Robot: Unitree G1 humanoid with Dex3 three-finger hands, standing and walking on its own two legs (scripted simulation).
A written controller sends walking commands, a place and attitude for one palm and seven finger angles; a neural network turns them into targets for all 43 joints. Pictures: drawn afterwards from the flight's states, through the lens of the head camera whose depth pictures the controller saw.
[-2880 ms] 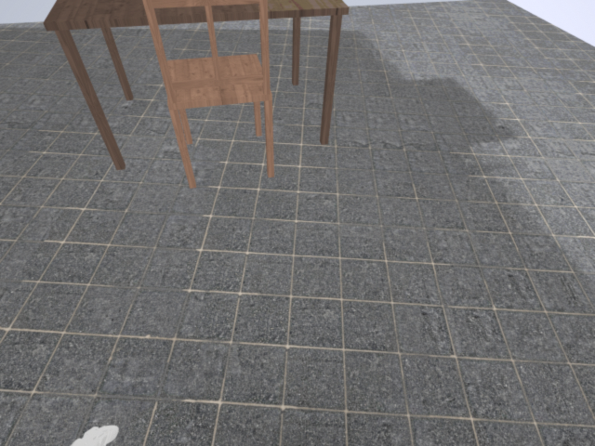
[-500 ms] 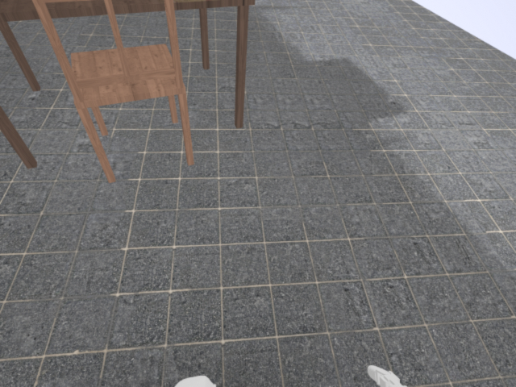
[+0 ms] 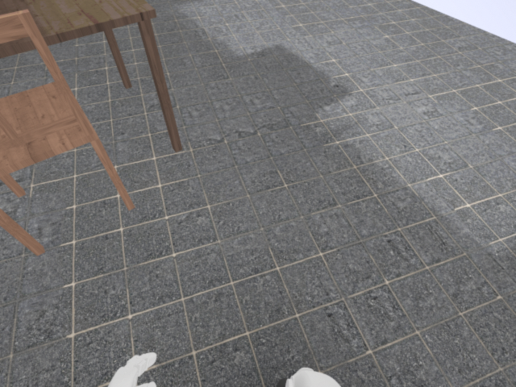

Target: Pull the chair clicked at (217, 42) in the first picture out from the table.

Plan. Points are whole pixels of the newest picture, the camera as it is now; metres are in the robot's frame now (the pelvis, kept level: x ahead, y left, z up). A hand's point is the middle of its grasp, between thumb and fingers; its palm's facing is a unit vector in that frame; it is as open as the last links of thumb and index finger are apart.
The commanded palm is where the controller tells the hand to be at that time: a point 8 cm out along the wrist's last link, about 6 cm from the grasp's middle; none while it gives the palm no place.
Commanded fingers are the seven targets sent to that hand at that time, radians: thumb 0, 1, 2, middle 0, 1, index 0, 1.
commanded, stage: walk to a spot facing it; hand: left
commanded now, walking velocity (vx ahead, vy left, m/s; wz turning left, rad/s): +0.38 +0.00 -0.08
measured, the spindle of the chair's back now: out of the picture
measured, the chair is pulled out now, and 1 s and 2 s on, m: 0.00 0.00 0.00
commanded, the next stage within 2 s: turn to face it in 0.74 s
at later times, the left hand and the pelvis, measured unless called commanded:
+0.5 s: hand (135, 369) +0.18 +0.23 -0.17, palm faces +0.06 -0.99 -0.13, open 7.4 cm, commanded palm none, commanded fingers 0.00 0.90 0.90 -0.20 -0.30 -0.20 -0.30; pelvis +0.23 +0.06 +0.01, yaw -2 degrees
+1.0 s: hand (201, 184) +0.59 +0.15 -0.15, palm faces -0.20 -0.95 -0.24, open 7.4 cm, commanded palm none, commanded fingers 0.00 0.90 0.90 -0.20 -0.30 -0.20 -0.30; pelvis +0.44 -0.01 +0.00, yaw -11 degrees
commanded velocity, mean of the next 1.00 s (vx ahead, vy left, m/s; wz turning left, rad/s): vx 0.27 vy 0.00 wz -0.11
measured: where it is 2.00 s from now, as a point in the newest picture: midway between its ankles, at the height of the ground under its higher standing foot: (267, 303)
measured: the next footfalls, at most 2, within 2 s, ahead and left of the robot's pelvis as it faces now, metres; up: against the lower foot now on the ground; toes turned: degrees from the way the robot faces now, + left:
left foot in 0.40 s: +0.31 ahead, +0.16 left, +0.00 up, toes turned +11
right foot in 0.92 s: +0.55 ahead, -0.11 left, +0.00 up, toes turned -21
